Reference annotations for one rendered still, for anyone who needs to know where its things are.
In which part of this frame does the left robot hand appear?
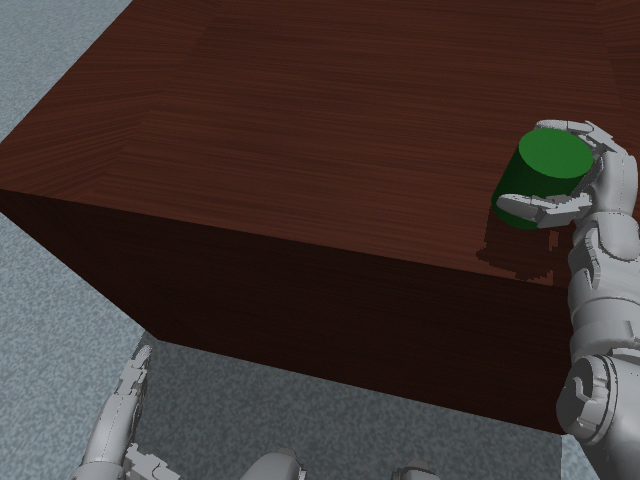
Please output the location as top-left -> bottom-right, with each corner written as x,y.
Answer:
82,345 -> 182,480

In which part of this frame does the right robot arm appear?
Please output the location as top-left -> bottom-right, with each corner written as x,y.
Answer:
556,211 -> 640,480

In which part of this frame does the left robot arm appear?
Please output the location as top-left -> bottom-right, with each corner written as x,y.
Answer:
68,461 -> 126,480

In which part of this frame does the can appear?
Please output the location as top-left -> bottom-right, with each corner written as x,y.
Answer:
491,128 -> 593,230

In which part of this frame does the right robot hand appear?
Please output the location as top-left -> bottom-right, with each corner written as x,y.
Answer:
496,120 -> 638,228

